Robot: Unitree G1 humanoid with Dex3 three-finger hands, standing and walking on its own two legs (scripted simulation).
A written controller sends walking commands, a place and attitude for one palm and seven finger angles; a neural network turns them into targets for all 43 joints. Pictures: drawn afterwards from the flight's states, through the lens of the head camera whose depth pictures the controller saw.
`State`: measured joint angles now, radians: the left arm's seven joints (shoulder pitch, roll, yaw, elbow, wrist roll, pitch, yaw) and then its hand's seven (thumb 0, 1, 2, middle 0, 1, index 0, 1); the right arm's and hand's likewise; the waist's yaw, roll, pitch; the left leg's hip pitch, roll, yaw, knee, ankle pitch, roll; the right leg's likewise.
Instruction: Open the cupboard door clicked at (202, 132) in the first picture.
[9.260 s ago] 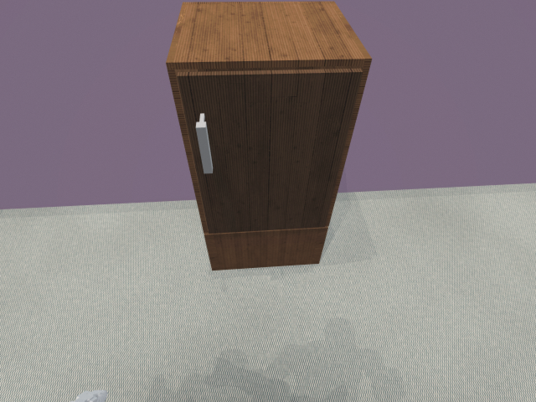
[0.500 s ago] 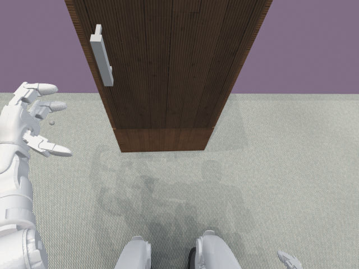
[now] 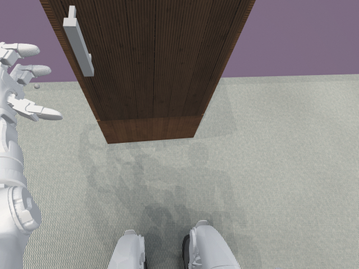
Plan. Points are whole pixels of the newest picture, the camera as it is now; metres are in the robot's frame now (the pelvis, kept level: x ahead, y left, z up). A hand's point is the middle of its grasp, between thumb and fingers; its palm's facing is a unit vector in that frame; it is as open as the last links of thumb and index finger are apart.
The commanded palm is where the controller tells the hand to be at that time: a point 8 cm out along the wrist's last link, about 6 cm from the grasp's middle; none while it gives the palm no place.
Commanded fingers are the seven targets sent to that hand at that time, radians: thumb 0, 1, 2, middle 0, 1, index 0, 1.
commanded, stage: move the hooked fingers beside the handle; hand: left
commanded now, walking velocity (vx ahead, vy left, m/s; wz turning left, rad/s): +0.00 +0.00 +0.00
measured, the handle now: (81, 43) +0.60 +0.20 +0.05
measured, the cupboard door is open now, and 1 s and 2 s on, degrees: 0 0 0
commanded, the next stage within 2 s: slide the fingers in behind the handle in 1.18 s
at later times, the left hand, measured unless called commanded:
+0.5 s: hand (48, 59) +0.55 +0.26 +0.05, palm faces +0.07 -1.00 -0.02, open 14.0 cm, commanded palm +0.53 +0.29 +0.05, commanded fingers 0.00 -0.50 0.30 -0.30 -1.20 -0.30 -1.20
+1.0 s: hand (49, 64) +0.54 +0.26 +0.05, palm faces +0.07 -1.00 -0.01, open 14.0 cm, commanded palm +0.52 +0.29 +0.05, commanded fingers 0.00 -0.50 0.30 -0.30 -1.20 -0.30 -1.20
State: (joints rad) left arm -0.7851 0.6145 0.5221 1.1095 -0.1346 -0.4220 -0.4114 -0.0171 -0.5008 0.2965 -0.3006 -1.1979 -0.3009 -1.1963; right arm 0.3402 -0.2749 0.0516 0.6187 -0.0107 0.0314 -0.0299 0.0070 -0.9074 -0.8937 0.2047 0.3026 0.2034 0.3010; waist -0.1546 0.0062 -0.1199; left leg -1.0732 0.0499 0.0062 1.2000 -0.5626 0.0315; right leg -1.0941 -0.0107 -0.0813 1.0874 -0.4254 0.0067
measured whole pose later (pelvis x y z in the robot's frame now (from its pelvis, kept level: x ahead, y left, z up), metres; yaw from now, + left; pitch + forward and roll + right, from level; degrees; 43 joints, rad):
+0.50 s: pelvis +0.00 +0.00 -0.01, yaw -1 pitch +30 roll -5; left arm -1.03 0.80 0.57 1.25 -0.04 -0.37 -0.38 -0.02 -0.50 0.30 -0.30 -1.20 -0.30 -1.20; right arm 0.38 -0.28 0.09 0.58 -0.03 0.09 -0.02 0.00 -0.91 -0.89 0.20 0.30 0.20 0.30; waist -0.25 0.03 -0.10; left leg -1.21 0.07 -0.01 1.26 -0.57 0.03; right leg -1.23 0.01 -0.09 1.12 -0.42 0.00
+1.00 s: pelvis +0.01 +0.00 +0.00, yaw -1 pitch +29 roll -6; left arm -0.94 0.71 0.54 1.18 -0.05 -0.38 -0.35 -0.02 -0.50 0.30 -0.30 -1.20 -0.30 -1.20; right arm 0.36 -0.27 0.08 0.58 -0.03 0.11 0.00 0.00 -0.91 -0.89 0.20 0.30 0.20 0.30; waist -0.22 0.02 -0.12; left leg -1.15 0.07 -0.01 1.22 -0.58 0.03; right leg -1.16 0.01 -0.09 1.08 -0.43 0.01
